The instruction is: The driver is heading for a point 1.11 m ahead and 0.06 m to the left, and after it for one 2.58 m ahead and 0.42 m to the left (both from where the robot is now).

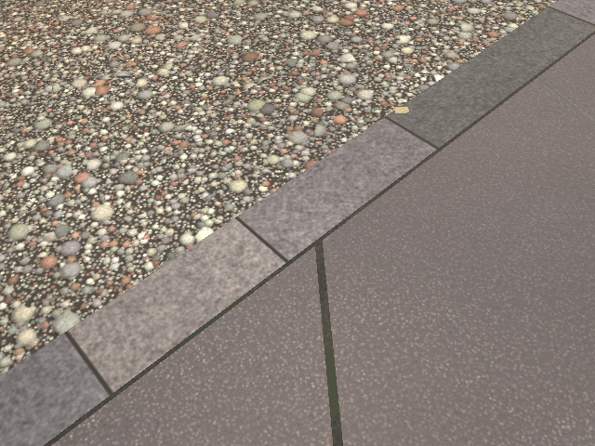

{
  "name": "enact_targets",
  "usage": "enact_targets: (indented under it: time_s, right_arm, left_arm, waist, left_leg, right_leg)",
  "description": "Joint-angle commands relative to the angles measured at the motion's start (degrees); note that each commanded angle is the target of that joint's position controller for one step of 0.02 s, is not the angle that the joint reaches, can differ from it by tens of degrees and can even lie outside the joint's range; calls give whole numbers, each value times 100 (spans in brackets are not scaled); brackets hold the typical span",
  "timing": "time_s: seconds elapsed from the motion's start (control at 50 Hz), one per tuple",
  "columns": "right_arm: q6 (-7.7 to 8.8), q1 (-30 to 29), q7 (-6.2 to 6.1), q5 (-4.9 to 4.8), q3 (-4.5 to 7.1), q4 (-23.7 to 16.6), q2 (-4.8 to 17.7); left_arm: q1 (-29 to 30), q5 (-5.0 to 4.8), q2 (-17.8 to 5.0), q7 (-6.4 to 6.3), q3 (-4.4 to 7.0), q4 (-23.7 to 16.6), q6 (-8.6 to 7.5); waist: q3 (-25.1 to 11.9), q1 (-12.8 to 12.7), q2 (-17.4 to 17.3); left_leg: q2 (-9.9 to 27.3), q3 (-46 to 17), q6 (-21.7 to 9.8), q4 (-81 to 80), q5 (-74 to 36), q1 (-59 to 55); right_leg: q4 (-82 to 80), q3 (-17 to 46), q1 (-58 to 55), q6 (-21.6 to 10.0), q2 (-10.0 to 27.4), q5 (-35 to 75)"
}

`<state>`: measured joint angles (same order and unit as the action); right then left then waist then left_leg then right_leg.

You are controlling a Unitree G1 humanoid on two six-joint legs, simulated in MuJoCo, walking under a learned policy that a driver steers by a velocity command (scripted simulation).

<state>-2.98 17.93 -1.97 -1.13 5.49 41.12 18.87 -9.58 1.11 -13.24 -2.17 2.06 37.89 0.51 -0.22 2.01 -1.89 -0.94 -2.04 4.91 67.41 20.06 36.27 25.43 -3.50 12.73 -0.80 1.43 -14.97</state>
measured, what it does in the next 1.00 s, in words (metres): walks ahead: left foot, then right foot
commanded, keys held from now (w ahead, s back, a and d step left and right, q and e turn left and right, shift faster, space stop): w+q+shift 0.20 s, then w+shift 0.04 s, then w+e+shift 0.60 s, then e+shift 0.16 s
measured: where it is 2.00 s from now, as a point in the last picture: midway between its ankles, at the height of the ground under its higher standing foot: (239, 304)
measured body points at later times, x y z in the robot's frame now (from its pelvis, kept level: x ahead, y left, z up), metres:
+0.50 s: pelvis +0.16 +0.15 -0.01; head +0.17 +0.17 +0.44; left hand +0.15 +0.42 -0.15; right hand +0.32 -0.09 -0.11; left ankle +0.10 +0.22 -0.74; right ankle +0.15 -0.03 -0.64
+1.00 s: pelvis +0.54 +0.19 -0.02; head +0.56 +0.19 +0.43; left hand +0.59 +0.47 -0.15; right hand +0.71 -0.07 -0.08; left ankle +0.58 +0.37 -0.65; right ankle +0.53 +0.19 -0.74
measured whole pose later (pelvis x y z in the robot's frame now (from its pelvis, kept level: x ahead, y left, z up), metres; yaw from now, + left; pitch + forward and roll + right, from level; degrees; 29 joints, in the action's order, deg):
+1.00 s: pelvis +0.54 +0.19 -0.02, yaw -13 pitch -1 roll -1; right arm 6.0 3.1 -0.6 1.5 -0.8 36.2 12.3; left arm -23.6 -0.8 -17.5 0.6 4.2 49.2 -1.5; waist 4.4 -2.9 0.1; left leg 4.3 -8.4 3.2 73.0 20.3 33.5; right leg 29.4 0.5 12.3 -11.5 -13.5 -15.4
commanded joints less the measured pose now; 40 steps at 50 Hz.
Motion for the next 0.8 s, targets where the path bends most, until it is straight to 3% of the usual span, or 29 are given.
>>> enact_targets:
  time_s: [0.02,0.08,0.18,0.2,0.24,0.28,0.3,0.32,0.34,0.36,0.38,0.4,0.42,0.44,0.46,0.48,0.52,0.6,0.68,0.74,0.76,0.78,0.8]
  right_arm:
    - [76,-581,90,-38,91,-764,389]
    - [211,-1014,265,-49,43,-1027,236]
    - [307,-1250,424,-78,-24,-1173,80]
    - [122,-1425,682,491,-20,-1196,182]
    - [103,-1610,865,377,-49,-1242,136]
    - [206,-1517,880,357,-106,-1155,74]
    - [264,-1203,821,362,-102,-1036,103]
    - [344,-343,735,398,-55,-727,158]
    - [426,1055,602,446,88,-194,443]
    - [512,1945,428,539,176,-129,1181]
    - [570,1762,268,439,252,-382,1686]
    - [549,1337,193,465,151,-315,1315]
    - [566,896,192,434,23,-301,952]
    - [599,369,223,363,-75,-340,669]
    - [648,41,217,283,-166,-394,440]
    - [714,-1,216,275,-223,-375,281]
    - [845,180,229,256,-223,-152,219]
    - [956,527,232,266,-252,222,8]
    - [947,723,96,261,-274,559,65]
    - [892,678,-75,268,-206,643,523]
    - [822,527,-146,298,-145,616,722]
    - [725,253,-180,345,-78,542,903]
    - [636,-132,-161,390,-32,402,1019]
  left_arm:
    - [-147,-116,-881,-91,287,-302,-180]
    - [-584,-86,-1127,-74,405,-120,-303]
    - [-657,-117,-1363,61,564,86,-478]
    - [-868,213,-1236,171,477,152,-466]
    - [-825,216,-1261,206,476,214,-476]
    - [-954,196,-1263,228,439,358,-429]
    - [-918,161,-1338,247,441,421,-380]
    - [-748,88,-1345,255,425,455,-349]
    - [-768,90,-1084,287,318,470,-367]
    - [-473,72,-276,395,82,88,-392]
    - [143,-40,-598,332,190,-241,-436]
    - [247,-148,-804,340,247,-233,-453]
    - [-131,-129,-882,378,262,-39,-483]
    - [-522,-60,-903,436,285,216,-438]
    - [-880,26,-861,489,284,444,-336]
    - [-1029,39,-803,550,275,566,-236]
    - [-800,-20,-641,646,250,591,-126]
    - [-14,-76,-484,686,171,431,-110]
    - [635,-36,-381,760,33,121,-121]
    - [356,-91,-542,704,22,105,-64]
    - [-186,-100,-712,663,76,230,-28]
    - [-1094,-105,-955,612,183,464,1]
    - [-2297,-92,-1276,535,350,830,8]
  waist:
    - [-182,-430,1144]
    - [-5,-659,942]
    - [391,-585,878]
    - [372,-610,657]
    - [536,-609,1087]
    - [643,-550,1082]
    - [644,-335,984]
    - [433,229,607]
    - [-349,924,-266]
    - [-924,1246,-2135]
    - [-938,1409,-1893]
    - [-374,1037,-800]
    - [-102,584,-471]
    - [11,149,-411]
    - [69,-111,-552]
    - [87,-176,-674]
    - [488,-215,-408]
    - [909,-192,-214]
    - [1022,-260,-35]
    - [472,-589,-361]
    - [154,-917,-556]
    - [-271,-1394,-657]
    - [-689,-1934,-566]
  left_leg:
    - [519,79,113,143,-553,1172]
    - [677,53,-50,-571,-557,1552]
    - [913,160,-369,-1241,-577,1271]
    - [713,505,-499,-1590,-507,754]
    - [620,690,-714,-2156,-377,-41]
    - [404,790,-953,-2708,-68,-1009]
    - [224,905,-1056,-2978,44,-1561]
    - [-61,1030,-1136,-3434,-183,-2742]
    - [-254,901,-1130,-3485,-45,-4579]
    - [1711,-1639,-1227,-4601,2320,-5769]
    - [2370,-3452,-1218,-5539,2201,-5242]
    - [2421,-2726,-1093,-5361,1785,-4877]
    - [2235,-2136,-974,-5262,1229,-4272]
    - [1904,-1542,-814,-5385,848,-3845]
    - [1706,-1056,-701,-5567,566,-3487]
    - [1631,-745,-656,-5708,256,-3232]
    - [1532,-174,-589,-6035,-327,-3109]
    - [1256,1001,-518,-6298,-1967,-3328]
    - [1181,1766,-426,-6270,-4148,-3826]
    - [1301,2018,-289,-5286,-8201,-4287]
    - [1423,1975,-281,-4582,-9089,-4435]
    - [1537,1882,-338,-3456,-9533,-4316]
    - [1579,1688,-470,-1854,-9115,-3728]
  right_leg:
    - [-1454,1092,-1039,-902,1597,-937]
    - [-1709,1196,-1649,-889,1904,-1518]
    - [-1948,507,-1522,-797,2093,-1358]
    - [-1957,36,-1208,-600,1968,-1636]
    - [-2000,-371,-617,-421,1791,-1697]
    - [-2024,-506,-144,-489,1828,-1470]
    - [-1772,-564,12,-592,1861,-970]
    - [-719,-900,434,-626,1640,307]
    - [1260,-1181,1140,-606,1133,1304]
    - [3779,-840,2872,-406,403,-1940]
    - [5019,947,3844,-452,-514,-1892]
    - [5258,1407,4185,-554,-200,-1037]
    - [5044,1213,3898,-535,59,-417]
    - [4715,1043,3526,-424,269,-23]
    - [4599,913,3187,-299,390,258]
    - [4669,833,2934,-230,426,433]
    - [4746,787,3233,-215,405,875]
    - [3952,359,3633,-369,241,1638]
    - [2666,-443,3301,-687,138,1723]
    - [1998,-1065,1884,-1005,-465,1487]
    - [1988,-1080,1327,-1088,-620,1170]
    - [2048,-973,431,-1217,-747,745]
    - [1854,-611,-797,-1441,-772,164]
Velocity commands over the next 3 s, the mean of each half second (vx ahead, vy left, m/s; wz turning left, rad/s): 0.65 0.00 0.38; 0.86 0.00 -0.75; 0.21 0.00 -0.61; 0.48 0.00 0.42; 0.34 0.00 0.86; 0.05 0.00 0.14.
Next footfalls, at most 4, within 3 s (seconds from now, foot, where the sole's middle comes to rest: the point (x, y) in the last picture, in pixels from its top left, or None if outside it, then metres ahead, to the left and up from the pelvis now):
0.34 left None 0.14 0.23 -0.78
0.82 right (236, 418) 0.57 0.18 -0.78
1.20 left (229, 282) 0.94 0.21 -0.78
1.54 right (288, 341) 0.75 0.06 -0.78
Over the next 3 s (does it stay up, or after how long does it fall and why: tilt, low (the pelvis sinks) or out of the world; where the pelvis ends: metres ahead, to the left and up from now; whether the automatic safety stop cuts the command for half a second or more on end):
stays up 1.27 0.23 -0.05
